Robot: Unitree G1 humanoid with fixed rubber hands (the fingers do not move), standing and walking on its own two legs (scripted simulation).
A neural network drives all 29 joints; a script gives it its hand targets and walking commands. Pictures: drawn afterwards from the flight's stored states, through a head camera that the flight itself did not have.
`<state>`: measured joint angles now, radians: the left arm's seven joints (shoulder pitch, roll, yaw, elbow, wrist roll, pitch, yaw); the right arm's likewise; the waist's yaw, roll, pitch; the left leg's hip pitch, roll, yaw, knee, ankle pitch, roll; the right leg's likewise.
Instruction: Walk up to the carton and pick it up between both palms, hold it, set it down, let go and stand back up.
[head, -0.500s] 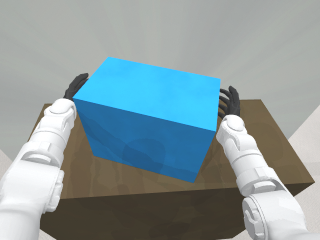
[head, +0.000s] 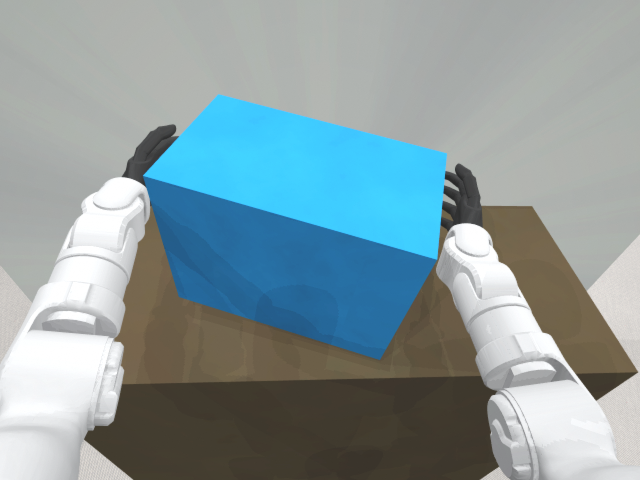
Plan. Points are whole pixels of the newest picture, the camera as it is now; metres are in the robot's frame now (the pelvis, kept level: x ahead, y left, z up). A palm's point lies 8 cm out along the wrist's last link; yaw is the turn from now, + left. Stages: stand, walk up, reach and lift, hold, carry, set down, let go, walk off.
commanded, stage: reach and lift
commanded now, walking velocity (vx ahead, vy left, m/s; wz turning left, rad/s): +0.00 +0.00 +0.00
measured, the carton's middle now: (301, 231) +0.41 +0.01 +0.10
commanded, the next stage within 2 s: none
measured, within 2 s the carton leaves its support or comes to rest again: neither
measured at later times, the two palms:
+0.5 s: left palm (139, 172) +0.41 +0.19 +0.20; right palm (483, 208) +0.37 -0.21 +0.17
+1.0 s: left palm (135, 156) +0.39 +0.18 +0.24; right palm (505, 171) +0.38 -0.22 +0.22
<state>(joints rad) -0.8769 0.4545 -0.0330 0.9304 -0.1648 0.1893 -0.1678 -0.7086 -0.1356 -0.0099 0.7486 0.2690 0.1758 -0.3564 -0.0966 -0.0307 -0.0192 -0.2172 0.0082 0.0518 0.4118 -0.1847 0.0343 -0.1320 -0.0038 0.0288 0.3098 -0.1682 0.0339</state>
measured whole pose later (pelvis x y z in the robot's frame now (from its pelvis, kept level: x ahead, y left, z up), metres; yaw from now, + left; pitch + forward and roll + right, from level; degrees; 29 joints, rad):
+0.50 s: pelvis +0.00 -0.01 +0.00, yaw +1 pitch +0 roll -1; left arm -0.87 0.38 0.07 0.80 -0.02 0.36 -0.20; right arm -0.71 -0.17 -0.07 0.69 0.22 0.29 -0.29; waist -0.08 -0.03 -0.10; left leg -0.22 0.01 0.03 0.37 -0.15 0.02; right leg -0.13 0.00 0.01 0.29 -0.15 0.02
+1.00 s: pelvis -0.01 -0.02 +0.00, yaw +1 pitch +0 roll -1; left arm -0.86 0.31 0.11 0.56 0.02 0.61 -0.14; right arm -0.83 -0.27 -0.07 0.76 0.26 0.39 -0.21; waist -0.05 -0.03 -0.13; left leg -0.21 0.02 0.03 0.37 -0.15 0.01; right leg -0.13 0.01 0.01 0.29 -0.15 0.01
